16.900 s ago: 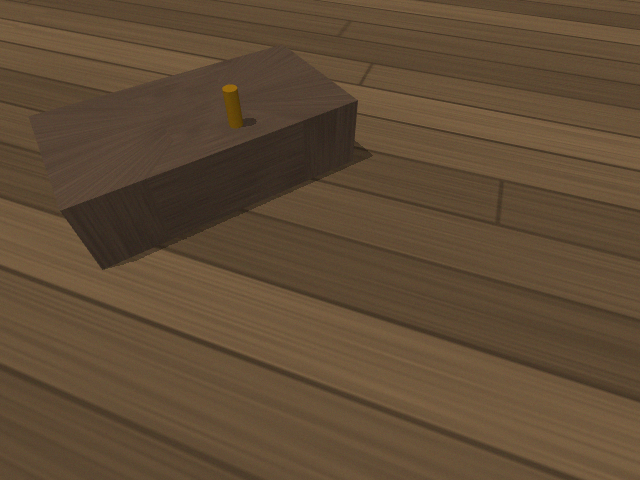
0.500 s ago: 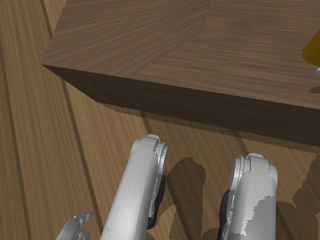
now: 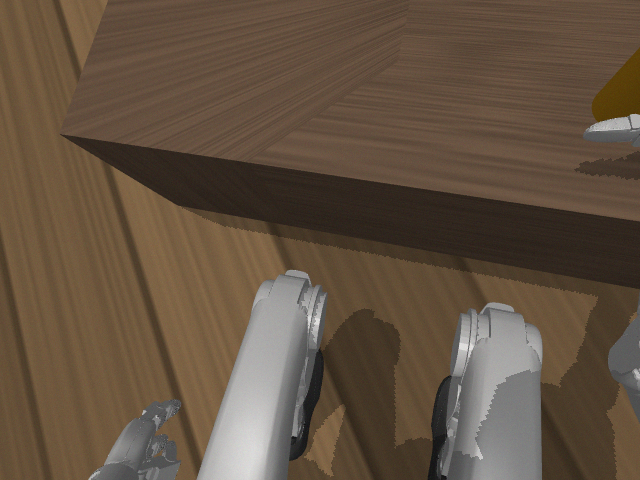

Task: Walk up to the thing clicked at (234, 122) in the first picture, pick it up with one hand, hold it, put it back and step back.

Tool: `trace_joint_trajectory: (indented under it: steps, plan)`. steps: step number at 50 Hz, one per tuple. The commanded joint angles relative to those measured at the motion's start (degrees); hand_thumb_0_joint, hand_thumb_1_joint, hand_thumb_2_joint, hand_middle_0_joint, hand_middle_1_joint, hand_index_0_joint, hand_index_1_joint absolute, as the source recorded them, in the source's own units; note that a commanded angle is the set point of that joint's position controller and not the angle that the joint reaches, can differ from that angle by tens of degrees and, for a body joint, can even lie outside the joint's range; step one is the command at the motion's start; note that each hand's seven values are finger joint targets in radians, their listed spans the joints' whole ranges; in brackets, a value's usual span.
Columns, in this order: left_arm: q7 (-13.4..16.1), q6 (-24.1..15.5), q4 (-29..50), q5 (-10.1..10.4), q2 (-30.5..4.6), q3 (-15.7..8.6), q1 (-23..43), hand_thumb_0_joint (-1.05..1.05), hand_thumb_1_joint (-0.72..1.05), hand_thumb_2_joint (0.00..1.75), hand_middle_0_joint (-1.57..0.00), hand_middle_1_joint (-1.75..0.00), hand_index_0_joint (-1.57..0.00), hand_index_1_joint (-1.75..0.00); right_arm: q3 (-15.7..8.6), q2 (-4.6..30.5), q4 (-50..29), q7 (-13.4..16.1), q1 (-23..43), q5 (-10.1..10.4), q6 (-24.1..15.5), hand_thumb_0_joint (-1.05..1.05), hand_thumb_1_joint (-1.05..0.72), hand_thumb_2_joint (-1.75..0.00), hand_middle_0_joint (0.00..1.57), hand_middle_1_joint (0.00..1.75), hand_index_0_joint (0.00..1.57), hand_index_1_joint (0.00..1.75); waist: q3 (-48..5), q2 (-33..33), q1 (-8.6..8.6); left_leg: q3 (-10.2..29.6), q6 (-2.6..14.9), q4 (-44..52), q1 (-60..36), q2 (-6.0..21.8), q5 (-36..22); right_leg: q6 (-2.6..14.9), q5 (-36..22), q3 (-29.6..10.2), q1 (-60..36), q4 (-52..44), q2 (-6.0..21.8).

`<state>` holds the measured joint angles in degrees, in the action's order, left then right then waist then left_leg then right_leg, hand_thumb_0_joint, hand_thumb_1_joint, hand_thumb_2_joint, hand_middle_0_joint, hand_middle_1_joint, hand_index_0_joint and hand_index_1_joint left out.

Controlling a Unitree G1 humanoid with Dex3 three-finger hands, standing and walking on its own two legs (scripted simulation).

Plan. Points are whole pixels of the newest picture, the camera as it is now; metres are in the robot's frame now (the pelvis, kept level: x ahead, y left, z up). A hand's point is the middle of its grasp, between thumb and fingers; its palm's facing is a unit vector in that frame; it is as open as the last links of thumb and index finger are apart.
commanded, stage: close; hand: right
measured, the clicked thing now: out of the picture +0.55 -0.24 +0.02
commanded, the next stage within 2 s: settle in 0.72 s
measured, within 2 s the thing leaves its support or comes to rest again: leaves its support in 1.04 s
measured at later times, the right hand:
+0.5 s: hand out of the picture +0.56 -0.24 +0.01, palm faces +0.18 +0.98 -0.04, open 13.0 cm
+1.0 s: hand out of the picture +0.56 -0.24 +0.02, palm faces +0.18 +0.98 -0.05, open 8.2 cm
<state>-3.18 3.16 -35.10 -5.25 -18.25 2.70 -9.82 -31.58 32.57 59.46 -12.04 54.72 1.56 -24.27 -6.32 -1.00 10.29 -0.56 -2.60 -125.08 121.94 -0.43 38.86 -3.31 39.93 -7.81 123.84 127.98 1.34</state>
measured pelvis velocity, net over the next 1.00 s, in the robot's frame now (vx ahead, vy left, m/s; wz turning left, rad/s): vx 0.00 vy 0.00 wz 0.00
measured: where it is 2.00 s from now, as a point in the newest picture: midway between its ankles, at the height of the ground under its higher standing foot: (369, 439)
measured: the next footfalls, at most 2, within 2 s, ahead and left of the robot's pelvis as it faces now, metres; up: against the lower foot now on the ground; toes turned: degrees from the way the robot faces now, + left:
none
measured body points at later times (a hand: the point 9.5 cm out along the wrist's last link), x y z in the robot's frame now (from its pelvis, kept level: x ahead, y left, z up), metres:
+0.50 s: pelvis +0.00 +0.00 +0.00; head +0.23 -0.04 +0.38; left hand +0.05 +0.28 -0.12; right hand +0.54 -0.29 +0.02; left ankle +0.09 +0.13 -0.35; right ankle +0.08 -0.14 -0.35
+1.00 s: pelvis +0.00 +0.00 +0.00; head +0.23 -0.04 +0.38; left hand +0.04 +0.28 -0.11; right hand +0.55 -0.29 +0.02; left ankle +0.09 +0.13 -0.35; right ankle +0.08 -0.14 -0.35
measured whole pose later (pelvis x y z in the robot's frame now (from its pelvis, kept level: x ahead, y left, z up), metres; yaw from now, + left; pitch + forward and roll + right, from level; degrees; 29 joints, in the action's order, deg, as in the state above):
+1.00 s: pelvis +0.00 +0.00 +0.00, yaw +0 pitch +35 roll +5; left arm -3.1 5.4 -35.2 -5.2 -17.9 4.0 -11.8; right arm -29.5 34.9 61.9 -8.1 59.8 -0.6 -22.2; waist -5.1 -1.4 12.1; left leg -0.7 -3.0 -124.9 122.2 -0.2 38.0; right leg -3.0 38.9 -8.0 124.8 128.2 0.9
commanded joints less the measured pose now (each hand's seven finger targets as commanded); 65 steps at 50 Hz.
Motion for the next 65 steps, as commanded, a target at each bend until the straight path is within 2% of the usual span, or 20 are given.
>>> trace_joint_trajectory:
  steps: [1, 3, 6, 11, 16, 22, 25, 27, 34, 38, 40, 42, 45, 49, 52, 54, 55, 59, 61, 65]
  plan:
    - [0.7, 0.1, 1.5, 0.1, -11.8, -4.3, -11.6, 0.0, 0.83, 0.94, -0.2, -0.29, -0.18, -0.31, -0.7, 15.1, -11.7, 0.6, 21.7, 0.9, -4.0, 0.0, 0.35, -0.09, 0.09, 0.06, 0.07, 0.06, -40.0, -10.9, 0.89, -4.9, 4.13, 12.7, -22.9, -0.5, -12.5, 4.46, -10.9, 4.6, -25.4, -14.3, 0.1]
    - [0.8, 0.2, 1.5, 0.1, -11.4, -4.2, -11.5, 0.0, 0.84, 0.94, -0.2, -0.29, -0.18, -0.31, 0.2, 14.8, -11.9, 0.7, 23.0, 0.8, -4.1, 0.0, 0.35, -0.1, 0.11, 0.07, 0.09, 0.07, -40.3, -9.8, 1.89, -4.5, 3.81, 13.7, -24.3, -0.6, -12.3, 4.81, -9.9, 4.9, -24.1, -13.6, 0.2]
    - [0.7, 0.3, 1.5, 0.1, -11.4, -4.2, -11.4, 0.0, 0.88, 0.91, -0.2, -0.3, -0.2, -0.3, -0.1, 15.2, -11.1, 1.1, 22.6, 0.7, -4.0, 0.0, 0.32, -0.1, 0.25, 0.14, 0.22, 0.14, -39.6, -9.7, 1.19, -4.4, 3.91, 13.6, -23.8, -0.5, -11.3, 4.79, -9.0, 5.2, -23.3, -13.7, 0.1]
    - [0.6, 0.3, 1.4, -0.1, -11.7, -3.9, -11.9, 0.0, 0.88, 0.91, -0.2, -0.3, -0.2, -0.31, 0.0, 15.5, -10.4, 1.5, 23.9, 0.4, -4.3, 0.0, 0.34, -0.13, 0.4, 0.23, 0.37, 0.23, -39.2, -10.8, 1.86, -4.8, 4.02, 12.9, -22.9, -0.5, -12.0, 4.64, -9.9, 4.8, -24.4, -13.7, 0.0]
    - [0.6, 0.9, 1.8, -0.3, -11.4, -3.4, -12.6, 0.0, 0.89, 0.9, -0.2, -0.3, -0.2, -0.3, -0.3, 17.0, -10.7, 2.1, 25.3, -0.1, -4.5, 0.0, 0.28, -0.25, 0.53, 0.37, 0.52, 0.37, -41.2, -10.4, 2.07, -4.5, 3.84, 13.0, -25.4, -0.5, -13.8, 4.82, -11.3, 5.0, -23.4, -12.6, 0.1]
    - [0.5, 1.3, 1.3, -0.3, -12.1, -3.5, -12.9, 0.0, 0.88, 0.91, -0.2, -0.3, -0.2, -0.3, 0.4, 16.0, -8.9, 2.5, 26.0, -0.8, -3.8, 0.0, 0.17, -0.39, 0.83, 0.6, 0.81, 0.6, -40.5, -12.0, 2.57, -5.3, 4.09, 12.2, -22.5, -0.5, -12.3, 4.32, -10.5, 4.4, -25.7, -13.8, 0.0]
    - [0.6, 1.6, 1.6, -0.3, -11.7, -3.2, -13.6, 0.0, 0.89, 0.9, -0.2, -0.3, -0.19, -0.3, 0.3, 16.8, -9.3, 2.7, 26.1, -0.9, -3.3, 0.0, 0.11, -0.48, 0.95, 0.71, 0.93, 0.71, -40.6, -10.8, 2.72, -4.9, 3.86, 13.1, -24.7, -0.6, -14.0, 4.66, -11.6, 4.8, -24.4, -12.9, 0.2]
    - [0.6, 1.7, 1.3, -0.1, -12.3, -3.2, -13.0, 0.0, 0.89, 0.91, -0.2, -0.3, -0.2, -0.3, 0.0, 18.0, -9.4, 2.8, 26.8, -1.0, -3.2, 0.0, 0.04, -0.52, 0.99, 0.75, 0.97, 0.75, -38.5, -12.2, 2.66, -5.2, 4.09, 12.6, -22.8, -0.5, -11.8, 4.46, -9.8, 4.5, -23.8, -13.9, 0.0]
    - [0.6, 1.9, 1.4, -0.2, -12.2, -2.9, -14.2, 0.0, 0.9, 0.89, -0.19, -0.29, -0.19, -0.29, 0.1, 17.3, -8.7, 3.0, 27.0, -0.9, -2.9, 0.0, -0.22, -0.8, 1.15, 0.99, 1.13, 0.99, -38.1, -12.1, 3.41, -5.4, 4.06, 12.6, -22.4, -0.5, -13.5, 4.5, -11.7, 4.3, -24.7, -13.4, 0.1]
    - [0.7, 1.9, 1.3, -0.2, -12.2, -2.7, -13.6, 0.0, 0.91, 0.89, -0.19, -0.29, -0.19, -0.29, 1.7, 16.1, -8.0, 3.2, 29.6, -0.9, -2.9, 0.0, -0.33, -0.93, 1.25, 1.11, 1.23, 1.11, -36.9, -11.8, 4.25, -5.7, 4.08, 12.7, -21.1, -0.5, -11.2, 4.58, -9.0, 4.1, -23.7, -13.6, 0.1]
    - [0.6, 1.8, 1.8, -0.1, -12.3, -2.7, -13.6, 0.0, 0.9, 0.89, -0.2, -0.29, -0.2, -0.29, 0.7, 17.2, -7.7, 3.6, 27.8, -0.9, -2.8, 0.0, -0.36, -1.03, 1.32, 1.22, 1.31, 1.22, -38.8, -11.7, 3.04, -5.4, 4.05, 12.8, -22.6, -0.4, -11.4, 4.59, -9.3, 4.5, -24.1, -13.6, 0.0]
    - [0.6, 1.9, 1.7, -0.2, -12.1, -2.8, -13.5, 0.0, 0.87, 0.9, -0.21, -0.3, -0.2, -0.3, 2.1, 14.9, -7.2, 3.7, 27.6, -0.9, -2.4, 0.0, -0.45, -1.15, 1.35, 1.33, 1.36, 1.33, -38.7, -11.7, 3.64, -5.5, 4.05, 13.0, -22.6, -0.5, -11.0, 4.58, -8.9, 4.5, -23.9, -13.8, 0.0]
    - [0.8, 2.0, 1.0, -0.1, -12.3, -2.8, -14.1, 0.0, 0.88, 0.9, -0.21, -0.3, -0.2, -0.3, 1.4, 18.0, -10.0, 4.0, 29.5, -1.2, -2.4, 0.0, -0.54, -1.39, 1.41, 1.51, 1.43, 1.51, -40.4, -13.4, 2.79, -5.2, 4.18, 13.1, -23.6, -0.4, -11.4, 4.45, -9.4, 4.7, -24.6, -14.1, -0.1]
    - [1.0, 2.1, 1.5, 0.4, -11.7, -3.2, -14.1, 0.0, 0.89, 0.9, -0.21, -0.3, -0.21, -0.3, 1.0, 17.6, -13.2, 4.2, 30.2, -0.6, -1.9, 0.0, -0.6, -1.45, 1.45, 1.54, 1.47, 1.55, -42.7, -12.2, 2.9, -5.1, 3.99, 14.5, -26.3, -0.5, -12.1, 4.48, -9.8, 4.8, -26.0, -15.1, 0.0]
    - [1.3, 2.2, 1.2, 0.7, -12.0, -4.0, -14.4, 0.0, 0.89, 0.9, -0.2, -0.3, -0.2, -0.3, 0.3, 19.5, -15.0, 5.0, 29.7, -0.9, -1.2, 0.0, -0.51, -1.39, 1.46, 1.52, 1.48, 1.52, -44.4, -13.3, 1.66, -4.4, 4.19, 15.6, -27.6, -0.5, -11.6, 4.37, -9.7, 5.2, -27.8, -16.4, 0.1]
    - [1.5, 2.1, 1.4, 0.7, -11.0, -3.7, -13.9, 0.0, 0.89, 0.9, -0.2, -0.3, -0.2, -0.3, 1.5, 17.4, -16.9, 5.2, 30.5, -0.6, -0.9, 0.0, -0.49, -1.39, 1.45, 1.52, 1.48, 1.53, -45.1, -13.8, 1.72, -4.4, 4.26, 16.1, -27.5, -0.5, -13.3, 4.3, -11.5, 5.3, -30.0, -16.8, 0.2]
    - [1.7, 2.0, 0.9, 0.8, -11.1, -4.1, -14.0, 0.0, 0.89, 0.9, -0.2, -0.3, -0.2, -0.3, 2.5, 16.0, -16.4, 5.3, 30.6, -0.7, -0.6, 0.0, -0.5, -1.39, 1.46, 1.52, 1.48, 1.52, -44.2, -14.0, 2.52, -4.5, 4.28, 16.5, -26.8, -0.5, -13.3, 4.2, -11.5, 4.9, -30.9, -17.5, 0.3]
    - [2.0, 1.9, 1.2, 1.5, -10.6, -4.4, -14.1, 0.0, 0.89, 0.9, -0.2, -0.29, -0.2, -0.3, 0.9, 18.0, -16.8, 5.6, 28.2, -0.6, 0.6, 0.0, -0.48, -1.37, 1.45, 1.51, 1.47, 1.51, -44.2, -11.9, 1.27, -4.0, 4.19, 18.5, -29.5, -0.3, -13.9, 4.41, -12.2, 5.2, -31.4, -19.2, 0.3]
    - [2.1, 1.8, 1.3, 1.7, -10.1, -4.6, -13.5, 0.0, 0.89, 0.9, -0.2, -0.29, -0.2, -0.3, 2.6, 15.0, -16.6, 5.3, 28.1, -0.2, 1.1, 0.0, -0.48, -1.37, 1.45, 1.51, 1.47, 1.51, -43.3, -12.5, 1.73, -3.9, 4.36, 19.6, -29.6, -0.2, -13.6, 4.41, -12.0, 5.2, -32.1, -20.4, 0.4]
    - [2.3, 1.4, 1.7, 2.4, -10.0, -5.0, -13.7, 0.0, 0.89, 0.9, -0.2, -0.29, -0.2, -0.3, 1.6, 14.9, -13.7, 4.9, 23.9, 0.2, 2.1, 0.0, -0.48, -1.36, 1.44, 1.5, 1.47, 1.5, -40.7, -9.7, 1.02, -3.7, 4.26, 21.5, -30.8, -0.2, -14.0, 4.66, -12.4, 5.1, -31.7, -22.2, 0.3]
